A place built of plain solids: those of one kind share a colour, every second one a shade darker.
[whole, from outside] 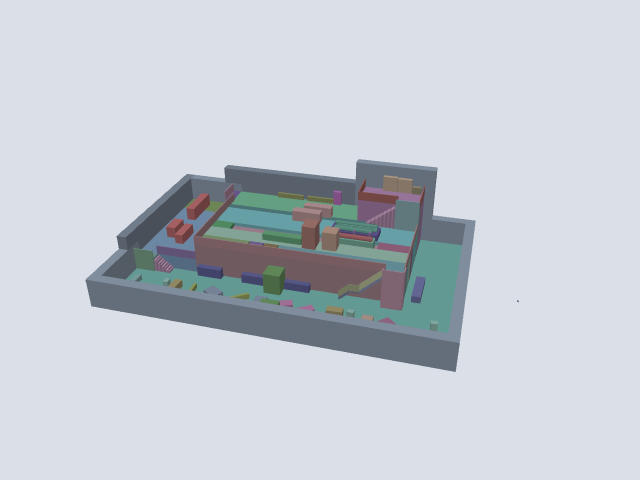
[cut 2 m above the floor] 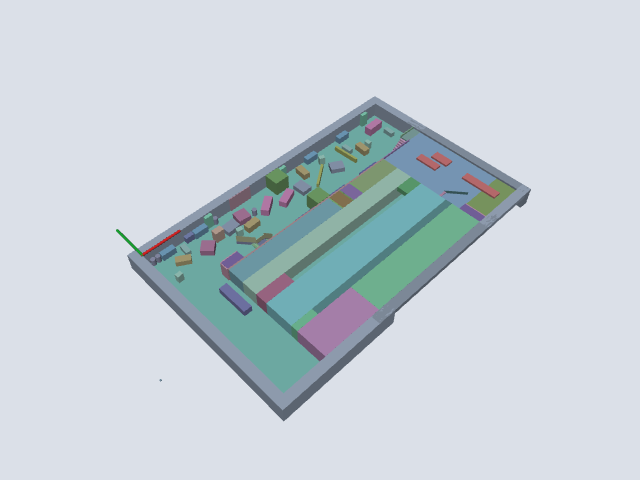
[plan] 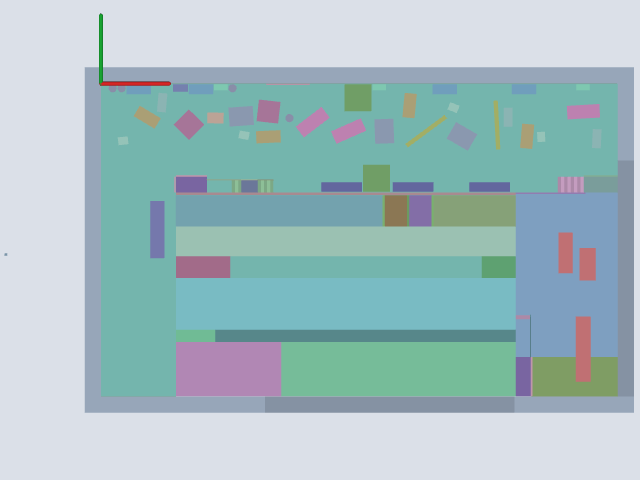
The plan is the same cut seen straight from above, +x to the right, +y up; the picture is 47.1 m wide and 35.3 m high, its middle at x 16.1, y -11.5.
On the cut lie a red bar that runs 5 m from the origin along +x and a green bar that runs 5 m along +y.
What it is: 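18 risers of 0.214 m in two runs, a landing between, from the low floor up to the saw floor, 3.85 m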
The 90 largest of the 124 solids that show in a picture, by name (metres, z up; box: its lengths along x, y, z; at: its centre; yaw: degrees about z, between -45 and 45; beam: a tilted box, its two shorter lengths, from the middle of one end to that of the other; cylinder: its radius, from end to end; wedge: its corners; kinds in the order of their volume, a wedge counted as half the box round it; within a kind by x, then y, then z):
{
 "wall_metal_1": {"box": [1.2, 25.4, 3.6], "at": [-0.6, -11.5, 1.4]},
 "wall_metal_2": {"box": [7.9, 1.2, 3.6], "at": [2.75, -23.6, 1.4]},
 "wall_metal_3": {"box": [10.15, 1.2, 10.35], "at": [9.38, -23.6, 4.77]},
 "wall_metal_4": {"box": [40.4, 1.2, 3.6], "at": [19.0, 0.6, 1.4]},
 "wall_metal_5": {"box": [20.75, 1.2, 5.72], "at": [22.43, -23.6, 4.19]},
 "wall_metal_6": {"box": [8.8, 1.2, 3.6], "at": [34.8, -23.6, 3.13]},
 "wall_metal_7": {"box": [1.2, 18.55, 5.33], "at": [38.6, -14.93, 2.27]},
 "wall_metal_8": {"box": [1.2, 9.25, 3.6], "at": [38.6, -3.42, 1.4]},
 "floor_saw4a_floorboards_1": {"box": [25.0, 3.8, 4.25], "at": [18.0, -16.2, 1.73]},
 "floor_hallground_brick_1": {"box": [38.0, 23.0, 0.4], "at": [19.0, -11.5, -0.2]},
 "floor_saw2a_floorboards_1": {"box": [25.0, 2.2, 4.25], "at": [18.0, -11.6, 1.73]},
 "floor_filing_floorboards_1": {"box": [7.75, 4.0, 7.15], "at": [9.38, -21.0, 3.17]},
 "floor_chainfloor0a_floorboards_1": {"box": [7.5, 12.1, 2.13], "at": [34.25, -14.05, 0.67]},
 "floor_saw6a_floorboards_1": {"box": [17.25, 4.0, 2.52], "at": [21.88, -21.0, 2.59]},
 "floor_saw1a_floorboards_1": {"box": [15.2, 2.3, 4.25], "at": [13.1, -9.35, 1.73]},
 "floor_saw1d_floorboards_1": {"box": [6.04, 2.3, 4.25], "at": [27.48, -9.35, 1.73]},
 "floor_saw5a_floorboards_1": {"box": [22.1, 0.9, 2.52], "at": [19.45, -18.55, 2.59]},
 "floor_saw3a_floorboards_1": {"box": [4.0, 1.6, 4.25], "at": [7.5, -13.5, 1.73]},
 "floor_saw0a_floorboards_1": {"box": [25.0, 0.2, 4.25], "at": [18.0, -8.1, 1.73]},
 "floor_sawland_floorboards_1": {"box": [2.3, 1.15, 4.25], "at": [6.65, -7.42, 1.73]},
 "floor_sawland_floorboards_2": {"box": [1.1, 2.9, 2.52], "at": [31.05, -21.55, 2.59]},
 "hopper_low_1": {"box": [2.0, 2.0, 2.19], "at": [18.9, -1.04, 1.09]},
 "hopper_low_2": {"box": [2.0, 2.0, 2.56], "at": [20.25, -6.96, 1.28]},
 "floor_filingland_floorboards_1": {"box": [2.9, 0.9, 7.15], "at": [6.95, -18.55, 3.17]},
 "boardstack_chain_1": {"box": [1.05, 3.0, 1.22], "at": [34.16, -12.45, 2.34]},
 "boardstack_chain_2": {"box": [1.1, 4.8, 1.64], "at": [35.47, -19.53, 2.55]},
 "boardstack_chain_3": {"box": [1.2, 2.4, 1.42], "at": [35.79, -13.29, 2.44]},
 "floor_saw1b_floorboards_1": {"box": [1.64, 2.3, 4.25], "at": [21.68, -9.35, 1.73]},
 "floor_saw1c_floorboards_1": {"box": [1.64, 2.3, 4.25], "at": [23.48, -9.35, 1.73]},
 "floor_trackway_concrete_1": {"box": [18.5, 1.6, 0.4], "at": [18.75, -13.5, 3.2]},
 "boardstack_saw_1": {"box": [3.6, 1.05, 1.34], "at": [18.39, -19.16, 4.52]},
 "boardstack_saw_2": {"box": [3.6, 1.15, 1.36], "at": [19.35, -17.37, 4.53]},
 "floor_saw3b_floorboards_1": {"box": [2.5, 1.6, 2.52], "at": [29.25, -13.5, 2.59]},
 "headsaw_1": {"box": [1.6, 2.0, 2.9], "at": [17.2, -11.55, 5.3]},
 "logdeck_1": {"box": [5.8, 2.18, 0.72], "at": [12.7, -15.51, 4.21]},
 "floor_chainfloor1a_floorboards_1": {"box": [6.4, 2.9, 0.4], "at": [34.8, -21.55, 1.53]},
 "slabwood_low_1": {"box": [2.4, 1.0, 0.96], "at": [15.56, -2.83, 0.48], "yaw": 37.3},
 "slabwood_low_2": {"box": [2.4, 1.0, 0.84], "at": [18.2, -3.49, 0.42], "yaw": 23.8},
 "slabwood_low_3": {"box": [2.4, 1.0, 1.15], "at": [35.47, -2.07, 0.57], "yaw": 3.2},
 "carriage_1": {"box": [5.0, 1.3, 1.07], "at": [12.5, -13.5, 3.94]},
 "trunking_low_1": {"box": [3.0, 0.7, 0.99], "at": [17.69, -7.61, 0.5]},
 "trunking_low_2": {"box": [3.0, 0.7, 1.1], "at": [22.96, -7.61, 0.55]},
 "trunking_low_3": {"box": [3.0, 0.7, 1.21], "at": [28.58, -7.61, 0.61]},
 "cabin_1": {"box": [1.7, 1.6, 2.3], "at": [14.8, -11.65, 5.0]},
 "floor_chainland_floorboards_1": {"box": [2.5, 1.15, 2.13], "at": [36.75, -7.42, 0.67]},
 "rail_saw_1": {"box": [0.12, 10.1, 1.1], "at": [5.56, -13.05, 4.4]},
 "rail_saw_2": {"box": [22.86, 0.12, 1.1], "at": [19.07, -8.06, 4.4]},
 "rail_saw_3": {"box": [0.12, 12.14, 1.1], "at": [30.44, -14.19, 4.4]},
 "cart_low_1": {"box": [1.8, 0.9, 0.71], "at": [3.39, -2.47, 0.35], "yaw": -30.9},
 "cart_low_2": {"box": [1.8, 0.9, 0.89], "at": [12.31, -3.91, 0.44], "yaw": 2.5},
 "cart_low_3": {"box": [0.9, 1.8, 0.84], "at": [22.69, -1.61, 0.42], "yaw": -5.4},
 "cart_low_4": {"box": [0.9, 1.8, 0.83], "at": [31.34, -3.87, 0.41], "yaw": -4.8},
 "chipheap_low_1": {"box": [1.8, 1.4, 0.69], "at": [10.3, -2.4, 0.34], "yaw": 4.0},
 "chipheap_low_2": {"box": [1.4, 1.8, 0.64], "at": [20.83, -3.5, 0.32], "yaw": 2.2},
 "chipheap_low_3": {"box": [1.8, 1.4, 0.66], "at": [26.54, -3.88, 0.33], "yaw": -30.0},
 "bench_low_1": {"box": [1.8, 0.75, 0.89], "at": [2.77, -0.41, 0.45]},
 "bench_low_2": {"box": [1.8, 0.75, 0.9], "at": [7.35, -0.41, 0.45]},
 "bench_low_3": {"box": [1.8, 0.75, 0.9], "at": [25.27, -0.41, 0.45]},
 "bench_low_4": {"box": [1.8, 0.75, 0.91], "at": [31.1, -0.41, 0.45]},
 "floor_slot_metal_1": {"box": [0.16, 2.3, 4.05], "at": [20.78, -9.35, 1.63]},
 "floor_slot_metal_2": {"box": [0.16, 2.3, 4.05], "at": [22.58, -9.35, 1.63]},
 "floor_slot_metal_3": {"box": [0.16, 2.3, 4.05], "at": [24.38, -9.35, 1.63]},
 "dustheap_low_1": {"box": [1.6, 1.6, 0.82], "at": [6.46, -3.02, 0.41], "yaw": -44.8},
 "dustheap_low_2": {"box": [1.6, 1.6, 0.78], "at": [12.31, -2.05, 0.39], "yaw": -6.4},
 "boardstack_lowend_1": {"box": [1.05, 4.2, 0.84], "at": [4.14, -10.74, 0.42]},
 "rolls_1": {"box": [2.4, 0.95, 0.8], "at": [19.5, -11.65, 4.25]},
 "rolls_2": {"box": [2.4, 0.95, 0.8], "at": [21.9, -11.65, 4.25]},
 "bladerack_filing_1": {"box": [1.8, 0.5, 1.81], "at": [8.01, -22.71, 7.65]},
 "bladerack_filing_2": {"box": [1.8, 0.5, 1.91], "at": [9.87, -22.71, 7.7]},
 "rail_sawland_1": {"box": [0.12, 1.15, 4.95], "at": [5.44, -7.42, 2.48]},
 "rail_sawland_2": {"box": [2.3, 0.12, 4.95], "at": [6.65, -6.79, 2.48]},
 "rail_sawland_3": {"box": [0.12, 2.9, 3.22], "at": [31.66, -21.55, 3.34]},
 "cabinet_low_1": {"box": [1.0, 0.45, 1.86], "at": [8.81, -0.27, 0.93]},
 "cabinet_low_2": {"box": [1.0, 0.45, 1.8], "at": [20.46, -0.27, 0.9]},
 "cabinet_low_3": {"box": [1.0, 0.45, 1.86], "at": [35.44, -0.27, 0.93]},
 "pallets_low_1": {"box": [1.2, 0.8, 1.55], "at": [8.41, -2.53, 0.78], "yaw": -1.2},
 "cant_low_1": {"box": [3.6, 0.32, 0.64], "at": [23.91, -3.5, 0.32], "yaw": 36.4},
 "cant_low_2": {"box": [0.32, 3.6, 0.63], "at": [29.11, -3.04, 0.32], "yaw": 3.0},
 "cant_saw_1": {"box": [3.6, 0.32, 0.63], "at": [19.11, -22.8, 4.17]},
 "cant_saw_2": {"box": [3.6, 0.32, 0.63], "at": [23.25, -22.8, 4.17]},
 "rail_filingland_1": {"box": [2.9, 0.12, 4.0], "at": [6.95, -18.04, 5.85]},
 "rail_filing_1": {"box": [0.12, 4.9, 1.1], "at": [5.56, -20.55, 7.3]},
 "rail_filing_2": {"box": [5.0, 0.12, 1.1], "at": [10.75, -19.06, 7.3]},
 "slidingdoor_low_1": {"box": [3.2, 0.1, 2.9], "at": [13.75, -0.06, 1.45]},
 "rail_chainland_1": {"box": [2.5, 0.12, 2.83], "at": [36.75, -6.79, 1.42]},
 "cabinet_saw_1": {"box": [1.0, 0.45, 1.83], "at": [16.75, -22.73, 4.77]},
 "step_1": {"box": [0.32, 0.9, 2.4], "at": [8.96, -18.55, 5.0]},
 "rail_chainfloor_1": {"box": [5.13, 0.12, 1.1], "at": [33.06, -8.06, 2.28]},
 "log_deck_1": {"box": [4.6, 0.56, 0.23], "at": [12.82, -14.81, 4.85]},
 "log_oncarriage_1": {"box": [4.6, 0.56, 0.23], "at": [12.5, -13.23, 4.75]}
}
